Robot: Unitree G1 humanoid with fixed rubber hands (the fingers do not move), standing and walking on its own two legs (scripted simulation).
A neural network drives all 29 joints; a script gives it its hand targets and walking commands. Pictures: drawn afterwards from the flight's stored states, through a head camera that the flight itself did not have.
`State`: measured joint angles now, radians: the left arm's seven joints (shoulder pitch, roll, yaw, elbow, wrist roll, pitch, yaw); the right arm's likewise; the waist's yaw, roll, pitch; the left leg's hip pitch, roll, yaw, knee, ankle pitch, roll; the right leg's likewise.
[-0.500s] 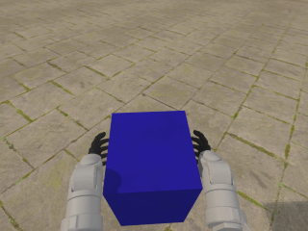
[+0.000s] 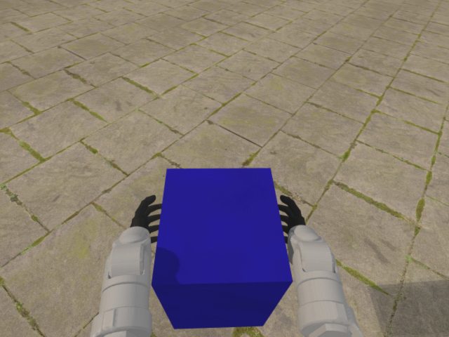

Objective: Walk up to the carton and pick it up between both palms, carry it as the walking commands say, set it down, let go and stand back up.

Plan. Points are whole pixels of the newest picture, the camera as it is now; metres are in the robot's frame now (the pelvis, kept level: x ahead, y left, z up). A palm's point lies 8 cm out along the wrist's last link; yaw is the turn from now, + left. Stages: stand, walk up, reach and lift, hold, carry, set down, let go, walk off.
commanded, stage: set down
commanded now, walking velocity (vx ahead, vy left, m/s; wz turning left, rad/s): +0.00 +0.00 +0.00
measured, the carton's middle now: (218, 254) +0.29 +0.01 -0.05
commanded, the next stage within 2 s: none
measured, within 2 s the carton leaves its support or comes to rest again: neither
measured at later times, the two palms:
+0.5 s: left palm (146, 246) +0.31 +0.17 -0.07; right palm (281, 244) +0.32 -0.13 -0.07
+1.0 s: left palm (154, 248) +0.35 +0.17 -0.15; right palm (272, 247) +0.36 -0.12 -0.15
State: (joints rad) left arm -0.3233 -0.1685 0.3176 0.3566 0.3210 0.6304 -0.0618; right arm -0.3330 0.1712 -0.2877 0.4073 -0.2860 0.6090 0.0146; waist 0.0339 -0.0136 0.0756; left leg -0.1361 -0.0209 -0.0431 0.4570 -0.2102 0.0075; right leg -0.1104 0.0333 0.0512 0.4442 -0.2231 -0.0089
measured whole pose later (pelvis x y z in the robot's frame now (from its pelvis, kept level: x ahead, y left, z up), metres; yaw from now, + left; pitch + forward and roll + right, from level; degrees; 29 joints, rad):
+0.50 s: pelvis -0.02 +0.00 -0.03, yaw +0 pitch +11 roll -1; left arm -0.47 -0.17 0.43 0.49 0.33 0.35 -0.06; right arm -0.48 0.17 -0.40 0.53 -0.32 0.33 0.03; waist 0.04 -0.01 0.05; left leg -0.66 -0.04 -0.06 0.73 -0.26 0.00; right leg -0.64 0.05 0.06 0.73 -0.28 0.00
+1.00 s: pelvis -0.03 +0.00 -0.09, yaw +0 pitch +29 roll -1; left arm -0.59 -0.12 0.43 0.54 0.28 0.26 -0.05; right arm -0.60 0.15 -0.41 0.57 -0.26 0.25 -0.02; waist 0.03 -0.02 -0.12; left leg -1.20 -0.06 -0.07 1.05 -0.36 0.00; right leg -1.18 0.08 0.07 1.05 -0.38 0.01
